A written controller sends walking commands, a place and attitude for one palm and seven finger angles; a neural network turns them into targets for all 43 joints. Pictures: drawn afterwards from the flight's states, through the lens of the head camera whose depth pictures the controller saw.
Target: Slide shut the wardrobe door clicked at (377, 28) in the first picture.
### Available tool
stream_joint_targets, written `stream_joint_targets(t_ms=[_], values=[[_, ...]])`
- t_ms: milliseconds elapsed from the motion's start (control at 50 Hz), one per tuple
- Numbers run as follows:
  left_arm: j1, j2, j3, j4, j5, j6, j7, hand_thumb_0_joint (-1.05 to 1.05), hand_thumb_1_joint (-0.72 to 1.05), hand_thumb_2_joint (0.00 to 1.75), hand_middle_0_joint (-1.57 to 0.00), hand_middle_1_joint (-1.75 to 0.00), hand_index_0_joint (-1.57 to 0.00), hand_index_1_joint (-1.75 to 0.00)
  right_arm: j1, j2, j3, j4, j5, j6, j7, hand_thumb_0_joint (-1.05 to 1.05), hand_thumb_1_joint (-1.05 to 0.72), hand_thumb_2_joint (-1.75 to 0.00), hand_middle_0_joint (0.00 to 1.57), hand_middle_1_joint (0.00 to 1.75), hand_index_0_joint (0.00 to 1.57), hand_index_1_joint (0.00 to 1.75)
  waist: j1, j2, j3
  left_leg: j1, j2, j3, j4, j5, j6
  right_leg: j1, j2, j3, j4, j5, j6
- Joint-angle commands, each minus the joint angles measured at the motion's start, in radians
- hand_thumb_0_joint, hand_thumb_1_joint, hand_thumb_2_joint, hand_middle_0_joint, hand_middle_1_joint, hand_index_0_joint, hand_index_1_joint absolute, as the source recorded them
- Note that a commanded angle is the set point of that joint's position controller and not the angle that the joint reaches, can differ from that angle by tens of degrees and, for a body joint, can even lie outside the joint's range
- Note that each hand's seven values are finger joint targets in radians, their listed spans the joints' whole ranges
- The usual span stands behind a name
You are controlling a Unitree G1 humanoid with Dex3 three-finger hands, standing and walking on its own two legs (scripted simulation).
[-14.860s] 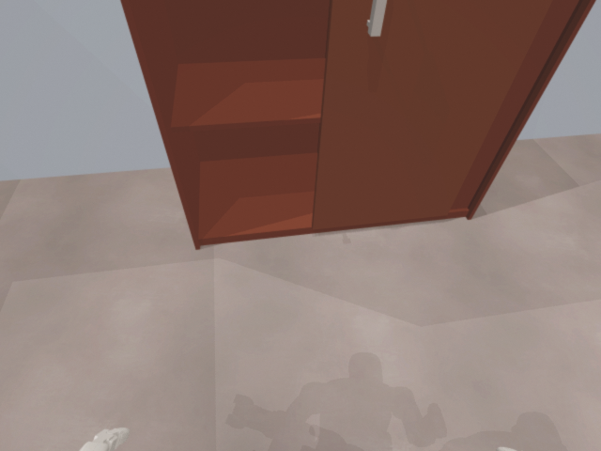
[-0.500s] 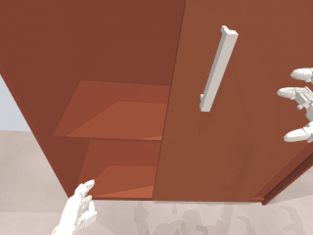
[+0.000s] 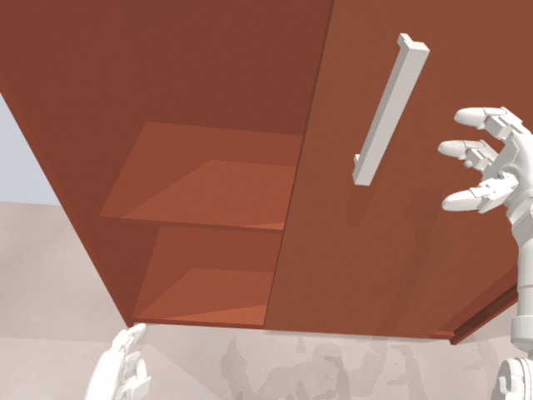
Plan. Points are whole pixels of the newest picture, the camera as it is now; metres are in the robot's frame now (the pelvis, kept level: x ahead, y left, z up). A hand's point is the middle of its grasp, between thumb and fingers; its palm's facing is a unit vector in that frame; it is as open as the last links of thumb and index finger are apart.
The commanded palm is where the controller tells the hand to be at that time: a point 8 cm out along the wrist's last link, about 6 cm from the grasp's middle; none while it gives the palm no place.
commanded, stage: move the hooked fingers beside the handle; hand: right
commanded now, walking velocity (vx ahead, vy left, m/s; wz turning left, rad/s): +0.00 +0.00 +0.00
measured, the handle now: (380, 116) +0.49 -0.13 +0.22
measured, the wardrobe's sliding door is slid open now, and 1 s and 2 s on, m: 0.48 0.48 0.48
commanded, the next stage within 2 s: none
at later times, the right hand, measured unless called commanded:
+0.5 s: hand (430, 139) +0.43 -0.19 +0.23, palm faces -0.01 +1.00 -0.06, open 14.0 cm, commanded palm +0.41 -0.24 +0.22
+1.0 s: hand (419, 127) +0.45 -0.18 +0.23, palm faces -0.01 +1.00 -0.04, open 13.7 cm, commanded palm +0.43 -0.24 +0.22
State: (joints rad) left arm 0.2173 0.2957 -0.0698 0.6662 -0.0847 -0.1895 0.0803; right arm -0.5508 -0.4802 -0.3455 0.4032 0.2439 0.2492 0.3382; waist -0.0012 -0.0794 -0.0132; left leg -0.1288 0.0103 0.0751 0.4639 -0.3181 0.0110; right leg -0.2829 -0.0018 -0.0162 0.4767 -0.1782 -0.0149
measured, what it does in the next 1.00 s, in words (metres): stands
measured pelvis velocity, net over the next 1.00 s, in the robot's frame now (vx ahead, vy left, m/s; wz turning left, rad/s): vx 0.01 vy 0.01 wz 0.03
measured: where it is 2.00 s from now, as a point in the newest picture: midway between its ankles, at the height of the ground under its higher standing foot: outside the picture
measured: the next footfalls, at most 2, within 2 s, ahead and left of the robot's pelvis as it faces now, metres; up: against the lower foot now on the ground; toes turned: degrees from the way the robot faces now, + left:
none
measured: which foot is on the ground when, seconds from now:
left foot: down 0.00-1.00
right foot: down 0.00-1.00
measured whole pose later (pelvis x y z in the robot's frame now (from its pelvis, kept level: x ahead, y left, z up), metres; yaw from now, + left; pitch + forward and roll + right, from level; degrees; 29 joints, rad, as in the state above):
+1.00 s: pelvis +0.01 +0.01 +0.00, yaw +2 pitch +1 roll +0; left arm 0.32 0.31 -0.03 0.70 -0.08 -0.13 0.08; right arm -0.81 -0.48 -0.34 0.80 0.19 0.10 0.29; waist 0.05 -0.07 -0.04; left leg -0.18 -0.01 0.05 0.49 -0.34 0.02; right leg -0.32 -0.02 -0.03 0.49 -0.20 0.00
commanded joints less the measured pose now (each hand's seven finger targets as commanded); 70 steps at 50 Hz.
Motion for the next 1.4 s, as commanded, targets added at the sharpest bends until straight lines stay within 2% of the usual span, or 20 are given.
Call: stream_joint_targets(t_ms=[0, 20, 100, 180, 220, 320, 360, 500, 580, 620, 680, 720, 800, 860, 1000, 1080, 1160, 1240, 1340, 1380], values=[[-0.113, 0.117, 0.05, -0.146, 0.003, -0.066, 0.006, 0.0, 0.9, 0.9, -0.2, -0.3, -0.2, -0.3, -0.528, -0.245, -0.077, -0.253, 0.035, -0.129, -0.007, 0.0, 0.5, -0.3, 0.3, 1.2, 0.3, 1.2, 0.008, 0.021, -0.319, -0.107, -0.022, -0.02, -0.071, 0.307, 0.011, 0.333, 0.008, 0.064, -0.013, 0.152, -0.033], [-0.103, 0.121, 0.052, -0.131, 0.006, -0.062, 0.007, 0.0, 0.9, 0.9, -0.2, -0.3, -0.2, -0.3, -0.49, -0.293, -0.122, -0.203, 0.033, -0.128, -0.019, 0.0, 0.5, -0.3, 0.3, 1.2, 0.3, 1.2, -0.003, 0.046, -0.298, -0.093, -0.022, -0.025, -0.079, 0.303, 0.01, 0.299, 0.006, 0.058, -0.011, 0.144, -0.035], [-0.094, 0.124, 0.054, -0.126, 0.004, -0.055, 0.005, 0.0, 0.9, 0.9, -0.2, -0.3, -0.2, -0.3, -0.482, -0.285, -0.114, -0.115, 0.006, -0.101, -0.041, 0.0, 0.5, -0.3, 0.3, 1.2, 0.3, 1.2, -0.006, 0.031, -0.246, -0.097, -0.014, -0.031, -0.076, 0.327, 0.006, 0.255, 0.01, 0.044, -0.02, 0.148, -0.036], [-0.081, 0.126, 0.063, -0.143, 0.003, -0.041, -0.002, 0.0, 0.9, 0.9, -0.2, -0.3, -0.2, -0.3, -0.47, -0.267, -0.089, -0.117, -0.011, -0.086, -0.04, 0.0, 0.5, -0.3, 0.3, 1.2, 0.3, 1.2, -0.004, 0.037, -0.281, -0.07, -0.012, -0.031, -0.059, 0.417, 0.006, 0.259, 0.013, 0.031, -0.003, 0.216, -0.04], [-0.079, 0.129, 0.067, -0.142, 0.002, -0.034, -0.004, 0.0, 0.9, 0.9, -0.2, -0.3, -0.2, -0.3, -0.455, -0.277, -0.102, -0.103, -0.002, -0.094, -0.029, 0.0, 0.5, -0.3, 0.3, 1.2, 0.3, 1.2, -0.004, 0.081, -0.283, -0.055, -0.011, -0.034, -0.059, 0.458, 0.003, 0.251, 0.012, 0.024, 0.01, 0.232, -0.046], [-0.065, 0.131, 0.069, -0.128, -0.001, -0.028, 0.004, 0.0, 0.9, 0.9, -0.2, -0.3, -0.2, -0.3, -0.565, -0.249, -0.057, -0.083, 0.002, -0.121, -0.021, 0.0, 0.5, -0.3, 0.3, 1.2, 0.3, 1.2, 0.025, 0.063, -0.264, -0.099, -0.015, -0.037, -0.063, 0.419, 0.002, 0.266, 0.011, 0.023, 0.015, 0.201, -0.047], [-0.06, 0.129, 0.068, -0.123, -0.002, -0.03, 0.005, 0.0, 0.9, 0.9, -0.2, -0.3, -0.2, -0.3, -0.63, -0.211, -0.014, -0.072, -0.006, -0.126, -0.032, 0.0, 0.5, -0.3, 0.3, 1.2, 0.3, 1.2, 0.04, 0.018, -0.261, -0.133, -0.015, -0.038, -0.069, 0.375, 0.004, 0.284, 0.012, 0.03, 0.009, 0.173, -0.046], [-0.031, 0.132, 0.072, -0.096, 0.006, -0.027, 0.006, 0.0, 0.9, 0.9, -0.2, -0.3, -0.2, -0.3, -0.714, -0.198, -0.005, -0.004, -0.021, -0.148, -0.081, 0.0, 0.5, -0.3, 0.3, 1.2, 0.3, 1.2, 0.045, 0.044, -0.309, -0.121, -0.017, -0.034, -0.06, 0.389, 0.008, 0.305, 0.008, 0.042, 0.008, 0.203, -0.041], [0.0, 0.142, 0.074, -0.071, 0.008, -0.01, 0.009, 0.0, 0.9, 0.9, -0.2, -0.3, -0.2, -0.3, -0.711, -0.268, -0.063, 0.166, -0.035, -0.144, -0.104, 0.0, 0.5, -0.3, 0.3, 1.2, 0.3, 1.2, 0.04, 0.128, -0.261, -0.111, -0.012, -0.047, -0.066, 0.382, 0.0, 0.217, 0.009, 0.028, 0.002, 0.157, -0.046], [0.012, 0.143, 0.078, -0.081, 0.012, -0.002, 0.004, 0.0, 0.9, 0.9, -0.2, -0.3, -0.2, -0.3, -0.688, -0.306, -0.088, 0.16, -0.055, -0.159, -0.111, 0.0, 0.5, -0.3, 0.3, 1.2, 0.3, 1.2, 0.022, 0.108, -0.301, -0.07, -0.008, -0.046, -0.056, 0.423, 0.004, 0.219, 0.01, 0.021, 0.006, 0.197, -0.047], [0.017, 0.137, 0.079, -0.088, 0.007, 0.003, 0.003, 0.0, 0.9, 0.9, -0.2, -0.3, -0.2, -0.3, -0.718, -0.258, -0.04, 0.192, -0.064, -0.166, -0.097, 0.0, 0.5, -0.3, 0.3, 1.2, 0.3, 1.2, 0.044, 0.089, -0.275, -0.107, -0.01, -0.048, -0.054, 0.431, 0.0, 0.221, 0.01, 0.015, 0.012, 0.195, -0.048], [0.027, 0.141, 0.082, -0.088, 0.008, 0.006, 0.0, 0.0, 0.9, 0.9, -0.2, -0.3, -0.2, -0.3, -0.69, -0.28, -0.064, 0.204, -0.056, -0.176, -0.089, 0.0, 0.5, -0.3, 0.3, 1.2, 0.3, 1.2, 0.036, 0.118, -0.281, -0.085, -0.009, -0.048, -0.056, 0.447, 0.001, 0.208, 0.009, 0.013, 0.017, 0.199, -0.052], [0.029, 0.142, 0.083, -0.098, 0.004, 0.008, 0.001, 0.0, 0.9, 0.9, -0.2, -0.3, -0.2, -0.3, -0.706, -0.269, -0.05, 0.2, -0.055, -0.187, -0.074, 0.0, 0.5, -0.3, 0.3, 1.2, 0.3, 1.2, 0.042, 0.094, -0.272, -0.112, -0.012, -0.049, -0.057, 0.405, 0.002, 0.213, 0.009, 0.015, 0.01, 0.168, -0.05], [0.037, 0.146, 0.085, -0.099, 0.003, 0.011, 0.001, 0.0, 0.9, 0.9, -0.2, -0.3, -0.2, -0.3, -0.678, -0.3, -0.074, 0.218, -0.056, -0.192, -0.074, 0.0, 0.5, -0.3, 0.3, 1.2, 0.3, 1.2, 0.036, 0.096, -0.268, -0.112, -0.012, -0.053, -0.061, 0.383, 0.0, 0.196, 0.008, 0.012, 0.009, 0.147, -0.052], [0.05, 0.145, 0.086, -0.096, 0.0, 0.009, 0.004, 0.0, 0.9, 0.9, -0.2, -0.3, -0.2, -0.3, -0.723, -0.247, -0.016, 0.245, -0.061, -0.198, -0.079, 0.0, 0.5, -0.3, 0.3, 1.2, 0.3, 1.2, 0.056, 0.064, -0.236, -0.168, -0.017, -0.053, -0.073, 0.279, 0.004, 0.198, 0.002, 0.02, -0.001, 0.082, -0.049], [0.059, 0.146, 0.086, -0.088, -0.001, 0.005, 0.003, 0.0, 0.9, 0.9, -0.2, -0.3, -0.2, -0.3, -0.732, -0.228, -0.003, 0.275, -0.063, -0.203, -0.089, 0.0, 0.5, -0.3, 0.3, 1.2, 0.3, 1.2, 0.062, 0.086, -0.232, -0.183, -0.018, -0.053, -0.076, 0.254, 0.002, 0.192, 0.001, 0.023, 0.0, 0.061, -0.05], [0.078, 0.157, 0.085, -0.067, 0.0, 0.009, 0.01, 0.0, 0.9, 0.9, -0.2, -0.3, -0.2, -0.3, -0.762, -0.277, -0.029, 0.36, -0.065, -0.208, -0.087, 0.0, 0.5, -0.3, 0.3, 1.2, 0.3, 1.2, 0.071, 0.127, -0.209, -0.184, -0.012, -0.065, -0.081, 0.233, -0.004, 0.143, 0.001, 0.016, 0.004, 0.028, -0.052], [0.084, 0.149, 0.083, -0.069, 0.0, 0.003, 0.008, 0.0, 0.9, 0.9, -0.2, -0.3, -0.2, -0.3, -0.799, -0.233, 0.012, 0.372, -0.075, -0.226, -0.081, 0.0, 0.5, -0.3, 0.3, 1.2, 0.3, 1.2, 0.078, 0.057, -0.214, -0.207, -0.013, -0.061, -0.072, 0.221, 0.003, 0.162, 0.002, 0.022, 0.011, 0.033, -0.049], [0.103, 0.156, 0.084, -0.061, 0.003, 0.002, 0.008, 0.0, 0.9, 0.9, -0.2, -0.3, -0.2, -0.3, -0.801, -0.249, -0.009, 0.425, -0.064, -0.244, -0.083, 0.0, 0.5, -0.3, 0.3, 1.2, 0.3, 1.2, 0.083, 0.141, -0.213, -0.211, -0.015, -0.062, -0.073, 0.209, -0.002, 0.135, -0.002, 0.026, 0.015, 0.018, -0.051], [0.1, 0.153, 0.083, -0.065, 0.002, 0.0, 0.008, 0.0, 0.9, 0.9, -0.2, -0.3, -0.2, -0.3, -0.815, -0.235, 0.009, 0.426, -0.069, -0.254, -0.077, 0.0, 0.5, -0.3, 0.3, 1.2, 0.3, 1.2, 0.084, 0.103, -0.209, -0.221, -0.013, -0.06, -0.066, 0.202, 0.0, 0.14, -0.001, 0.025, 0.013, 0.014, -0.048]])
